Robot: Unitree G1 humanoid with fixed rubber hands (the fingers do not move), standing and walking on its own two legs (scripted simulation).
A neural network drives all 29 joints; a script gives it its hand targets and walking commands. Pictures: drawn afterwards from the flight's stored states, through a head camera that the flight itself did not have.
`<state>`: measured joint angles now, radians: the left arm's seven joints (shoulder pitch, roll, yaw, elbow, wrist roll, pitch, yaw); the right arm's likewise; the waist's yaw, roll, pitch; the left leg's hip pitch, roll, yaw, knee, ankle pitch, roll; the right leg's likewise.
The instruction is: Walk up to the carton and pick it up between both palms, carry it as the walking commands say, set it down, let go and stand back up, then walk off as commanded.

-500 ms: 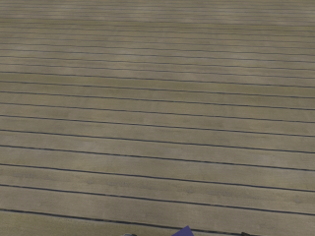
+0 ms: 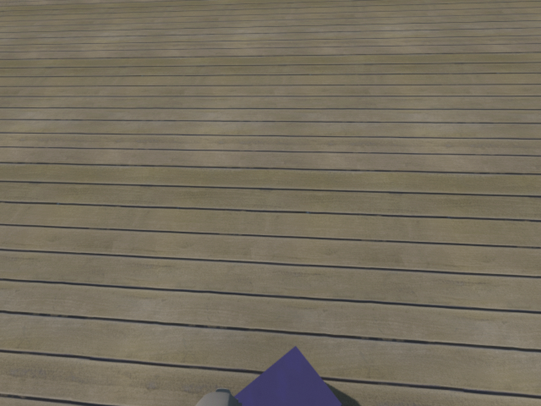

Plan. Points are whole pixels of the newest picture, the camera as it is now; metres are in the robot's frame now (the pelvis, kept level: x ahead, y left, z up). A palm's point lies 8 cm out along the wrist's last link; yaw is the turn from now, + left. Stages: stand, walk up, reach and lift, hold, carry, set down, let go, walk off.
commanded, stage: walk off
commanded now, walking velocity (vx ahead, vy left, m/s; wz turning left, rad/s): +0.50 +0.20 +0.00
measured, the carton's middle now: out of the picture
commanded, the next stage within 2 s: none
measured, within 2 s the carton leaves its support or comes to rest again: neither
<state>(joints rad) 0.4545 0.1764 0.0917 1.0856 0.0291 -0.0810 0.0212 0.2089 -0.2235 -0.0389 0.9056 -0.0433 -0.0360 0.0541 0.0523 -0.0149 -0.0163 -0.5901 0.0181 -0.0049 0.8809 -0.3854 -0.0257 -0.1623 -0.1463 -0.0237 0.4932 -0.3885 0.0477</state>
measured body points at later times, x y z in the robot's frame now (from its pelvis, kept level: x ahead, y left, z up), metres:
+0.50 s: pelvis +0.22 +0.04 -0.01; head +0.23 +0.01 +0.44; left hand +0.22 +0.29 -0.14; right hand +0.29 -0.21 -0.16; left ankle +0.21 +0.18 -0.67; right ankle +0.18 -0.09 -0.74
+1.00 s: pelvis +0.46 +0.11 -0.02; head +0.47 +0.09 +0.43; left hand +0.55 +0.36 -0.14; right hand +0.48 -0.13 -0.18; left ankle +0.45 +0.25 -0.74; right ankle +0.44 -0.01 -0.75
